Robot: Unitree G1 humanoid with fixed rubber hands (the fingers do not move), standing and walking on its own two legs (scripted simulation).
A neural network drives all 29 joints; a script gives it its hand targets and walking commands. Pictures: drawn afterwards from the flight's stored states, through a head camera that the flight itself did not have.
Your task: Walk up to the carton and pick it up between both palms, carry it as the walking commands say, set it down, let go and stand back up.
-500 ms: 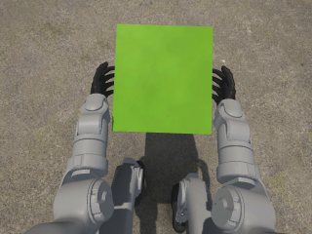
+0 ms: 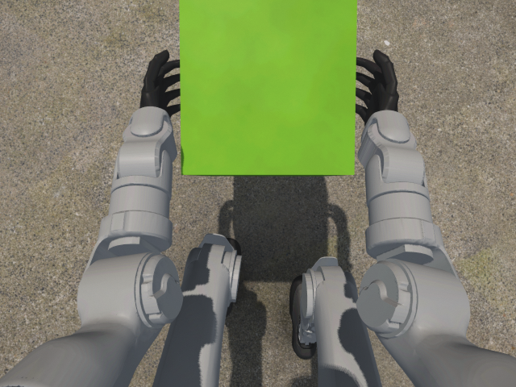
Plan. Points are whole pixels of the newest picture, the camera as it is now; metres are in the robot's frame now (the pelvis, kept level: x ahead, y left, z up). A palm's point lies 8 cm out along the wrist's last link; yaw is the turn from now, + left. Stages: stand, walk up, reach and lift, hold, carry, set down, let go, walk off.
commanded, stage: set down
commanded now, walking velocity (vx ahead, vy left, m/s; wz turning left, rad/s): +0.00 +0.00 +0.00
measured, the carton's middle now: (266, 99) +0.53 +0.07 -0.18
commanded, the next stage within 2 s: none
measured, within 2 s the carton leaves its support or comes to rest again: rests again in 1.84 s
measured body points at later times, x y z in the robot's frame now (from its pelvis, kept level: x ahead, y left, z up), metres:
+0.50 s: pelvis -0.01 -0.01 -0.06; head +0.33 +0.04 +0.23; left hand +0.49 +0.23 -0.21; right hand +0.54 -0.08 -0.20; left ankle +0.13 +0.11 -0.48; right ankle +0.06 -0.12 -0.48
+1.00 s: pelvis -0.02 -0.01 -0.11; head +0.36 +0.05 +0.12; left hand +0.51 +0.24 -0.31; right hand +0.56 -0.08 -0.29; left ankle +0.13 +0.11 -0.48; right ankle +0.06 -0.12 -0.48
